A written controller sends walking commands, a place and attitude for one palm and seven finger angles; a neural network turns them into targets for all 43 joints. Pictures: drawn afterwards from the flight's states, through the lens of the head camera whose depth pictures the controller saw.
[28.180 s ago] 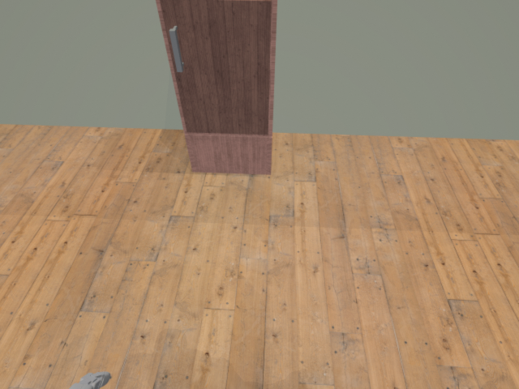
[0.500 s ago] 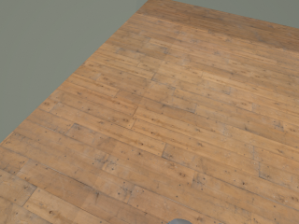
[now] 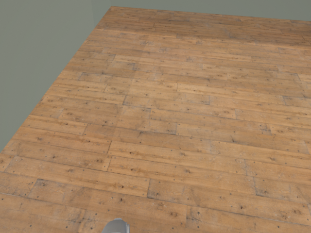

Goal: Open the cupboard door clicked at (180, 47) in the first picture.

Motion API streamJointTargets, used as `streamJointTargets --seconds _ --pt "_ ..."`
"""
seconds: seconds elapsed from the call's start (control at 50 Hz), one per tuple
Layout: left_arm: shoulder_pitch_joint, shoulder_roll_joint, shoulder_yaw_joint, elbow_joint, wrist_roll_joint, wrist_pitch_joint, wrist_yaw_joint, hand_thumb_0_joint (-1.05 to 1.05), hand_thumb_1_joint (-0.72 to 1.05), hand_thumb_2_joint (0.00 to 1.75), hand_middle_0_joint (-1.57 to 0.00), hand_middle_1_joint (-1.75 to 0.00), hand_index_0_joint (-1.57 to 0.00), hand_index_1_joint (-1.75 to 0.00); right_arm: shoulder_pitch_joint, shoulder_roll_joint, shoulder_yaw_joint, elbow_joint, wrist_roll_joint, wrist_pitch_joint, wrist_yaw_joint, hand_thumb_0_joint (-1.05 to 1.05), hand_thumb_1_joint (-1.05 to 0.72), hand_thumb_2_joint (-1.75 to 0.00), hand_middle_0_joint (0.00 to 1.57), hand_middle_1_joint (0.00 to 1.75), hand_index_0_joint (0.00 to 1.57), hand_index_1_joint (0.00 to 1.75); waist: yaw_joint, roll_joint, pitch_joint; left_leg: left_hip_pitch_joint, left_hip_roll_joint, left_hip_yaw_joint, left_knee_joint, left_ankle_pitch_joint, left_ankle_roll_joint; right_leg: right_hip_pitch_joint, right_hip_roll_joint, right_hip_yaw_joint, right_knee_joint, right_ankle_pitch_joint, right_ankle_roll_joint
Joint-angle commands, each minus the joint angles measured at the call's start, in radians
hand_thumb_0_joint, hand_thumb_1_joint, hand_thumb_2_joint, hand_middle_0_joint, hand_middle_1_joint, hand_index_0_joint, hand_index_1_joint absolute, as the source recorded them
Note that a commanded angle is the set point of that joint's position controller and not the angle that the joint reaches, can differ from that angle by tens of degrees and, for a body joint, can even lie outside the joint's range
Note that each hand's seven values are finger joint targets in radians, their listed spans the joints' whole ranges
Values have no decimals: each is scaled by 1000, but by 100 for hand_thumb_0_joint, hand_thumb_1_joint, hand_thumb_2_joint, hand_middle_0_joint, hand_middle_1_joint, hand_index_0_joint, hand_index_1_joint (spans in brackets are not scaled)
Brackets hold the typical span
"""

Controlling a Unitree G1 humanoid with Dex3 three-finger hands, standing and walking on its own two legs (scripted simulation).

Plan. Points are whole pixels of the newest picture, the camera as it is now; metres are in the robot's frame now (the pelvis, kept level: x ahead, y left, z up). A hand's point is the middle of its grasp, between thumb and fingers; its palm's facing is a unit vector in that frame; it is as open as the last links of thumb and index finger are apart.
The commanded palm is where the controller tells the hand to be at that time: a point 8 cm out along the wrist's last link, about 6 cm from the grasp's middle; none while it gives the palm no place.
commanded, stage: walk to a spot facing it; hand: left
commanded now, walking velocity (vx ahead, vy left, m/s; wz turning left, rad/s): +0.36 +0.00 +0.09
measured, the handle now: out of the picture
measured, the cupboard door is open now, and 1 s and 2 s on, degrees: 46 46 46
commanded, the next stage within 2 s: turn to face it in 0.14 s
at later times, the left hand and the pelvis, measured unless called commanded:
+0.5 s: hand (93, 192) +0.26 +0.22 -0.17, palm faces +0.12 -0.98 -0.18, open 7.4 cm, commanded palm none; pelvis +0.20 +0.03 -0.01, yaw +6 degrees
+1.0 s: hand (87, 200) +0.25 +0.24 -0.20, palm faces +0.42 -0.87 -0.24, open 7.4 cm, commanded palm none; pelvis +0.28 +0.03 -0.02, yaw +24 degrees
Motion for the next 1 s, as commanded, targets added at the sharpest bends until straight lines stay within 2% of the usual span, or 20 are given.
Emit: streamJointTargets --seconds 0.0,0.1,0.16,0.2,0.22,0.24,0.28,0.36,0.52,0.54,0.56,0.58,0.6,0.68,0.82,0.86,0.88,0.9,0.94,0.98 --pt "131 119 16 14 0 -28 2 0 90 90 -20 -30 -20 -30 -71 -35 -12 -77 9 -20 14 0 -90 -90 20 30 20 30 38 -74 3 -91 0 -4 -126 69 5 135 -285 172 -149 384 -104" --pt "163 126 10 51 6 -26 11 0 90 90 -20 -30 -20 -30 -159 -45 -11 -104 13 -31 17 0 -90 -90 20 30 20 30 37 -82 57 10 -41 13 -286 43 50 145 -307 155 -91 537 -77" --pt "135 126 10 44 -3 -21 11 0 90 90 -20 -30 -20 -30 116 -105 -23 -13 -1 -40 -7 0 -90 -90 20 30 20 30 -93 -8 -61 463 -87 24 -415 151 104 -29 -220 46 258 656 -8" --pt "188 63 -14 7 -17 -17 2 0 90 90 -20 -30 -20 -30 341 -267 -52 29 -11 -39 -27 0 -90 -90 20 30 20 30 -124 319 -258 788 340 -551 -564 257 304 -385 -6 1 855 -292 56" --pt "125 82 -5 -13 -12 -14 8 0 90 90 -20 -30 -20 -30 285 -250 -46 16 -3 -29 -33 0 -90 -90 20 30 20 30 -104 199 -194 670 365 -578 -625 229 336 -431 -44 95 971 -313 45" --pt "89 61 -6 -28 -1 -12 8 0 90 90 -20 -30 -20 -30 196 -224 -39 -6 1 -29 -32 0 -90 -90 20 30 20 30 -68 118 -80 491 324 -504 -653 142 322 -464 -81 82 985 -275 56" --pt "60 45 -3 -19 9 8 0 0 90 90 -20 -30 -20 -30 86 -126 -11 -32 5 -40 -38 0 -90 -90 20 30 20 30 -3 139 35 257 228 -393 -709 164 263 -422 -142 94 901 -165 84" --pt "109 11 -8 -16 6 50 -4 0 90 90 -20 -30 -20 -30 28 -130 -3 -42 8 -43 -43 0 -90 -90 20 30 20 30 50 108 -60 179 109 -194 -657 346 215 -217 -116 32 594 -117 119" --pt "38 88 30 -95 3 61 8 0 90 90 -20 -30 -20 -30 -27 -162 -36 -79 11 16 -33 0 -90 -90 20 30 20 30 70 91 -61 45 28 -287 -544 22 157 17 -79 30 162 25 130" --pt "63 144 42 -100 9 53 16 0 90 90 -20 -30 -20 -30 -26 -124 -32 -92 18 18 -29 0 -90 -90 20 30 20 30 87 -30 -79 -37 -44 -219 -419 -59 106 110 -211 170 25 -3 99" --pt "79 234 59 -108 17 49 22 0 90 90 -20 -30 -20 -30 -18 -72 -26 -114 21 18 -25 0 -90 -90 20 30 20 30 98 -275 -96 -110 -168 -47 -188 -244 33 137 -452 386 -76 59 -2" --pt "89 257 59 -118 11 53 24 0 90 90 -20 -30 -20 -30 -28 -98 -36 -123 16 24 -22 0 -90 -90 20 30 20 30 106 -267 -122 -74 -142 -52 79 -390 30 64 -566 434 -112 129 -95" --pt "25 229 50 -141 10 61 29 0 90 90 -20 -30 -20 -30 -5 -91 -40 -126 16 31 -16 0 -90 -90 20 30 20 30 64 -154 -82 -67 -112 -78 174 -340 35 7 -543 339 -102 132 -110" --pt "-40 149 30 -152 7 50 32 0 90 90 -20 -30 -20 -30 -21 -68 -29 -111 16 52 -3 0 -90 -90 20 30 20 30 25 -196 -63 -52 -69 -34 159 -229 -7 35 -393 60 -2 497 -41" --pt "0 215 47 -144 11 53 22 0 90 90 -20 -30 -20 -30 -79 -73 -17 -160 16 44 9 0 -90 -90 20 30 20 30 39 -186 -74 144 -121 71 -298 -89 12 70 -375 -61 161 652 17" --pt "-31 212 46 -168 -1 55 17 0 90 90 -20 -30 -20 -30 34 -149 -36 -142 8 36 6 0 -90 -90 20 30 20 30 -35 -77 -157 409 -91 31 -476 170 39 -57 -351 -103 360 517 80" --pt "-42 150 35 -202 -9 61 10 0 90 90 -20 -30 -20 -30 106 -269 -66 -134 -2 27 0 0 -90 -90 20 30 20 30 -74 213 -212 598 161 -311 -506 502 159 -326 -217 -128 585 -34 153" --pt "-109 121 15 -243 -6 68 14 0 90 90 -20 -30 -20 -30 165 -331 -81 -128 8 32 -10 0 -90 -90 20 30 20 30 -102 312 -227 626 314 -496 -523 822 287 -469 -145 -24 772 -428 177" --pt "-153 144 24 -251 5 83 21 0 90 90 -20 -30 -20 -30 106 -309 -73 -141 5 32 -24 0 -90 -90 20 30 20 30 -83 171 -175 523 281 -442 -547 560 300 -513 -163 67 850 -349 164" --pt "-128 149 29 -215 4 93 16 0 90 90 -20 -30 -20 -30 -11 -270 -60 -173 4 32 -34 0 -90 -90 20 30 20 30 -30 214 -108 401 190 -355 -561 447 242 -470 -162 97 827 -238 169"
